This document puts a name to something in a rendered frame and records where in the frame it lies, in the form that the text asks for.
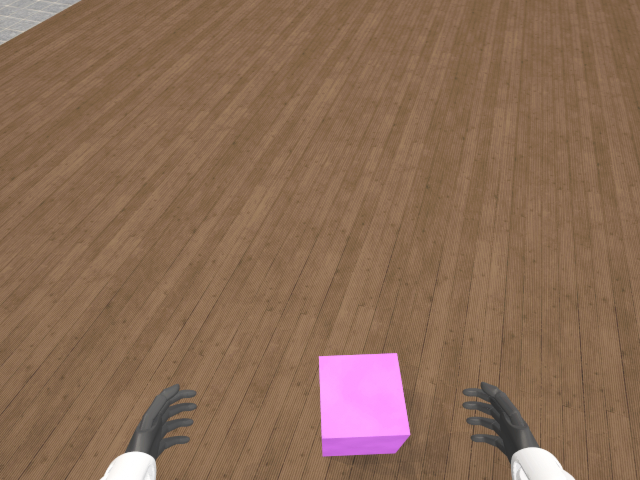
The robot left hand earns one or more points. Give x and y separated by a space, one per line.
148 436

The left robot forearm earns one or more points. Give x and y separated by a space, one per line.
131 466

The carton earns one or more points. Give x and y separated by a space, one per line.
363 408

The robot right hand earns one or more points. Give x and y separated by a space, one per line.
514 433

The right robot forearm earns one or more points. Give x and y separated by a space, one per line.
537 464

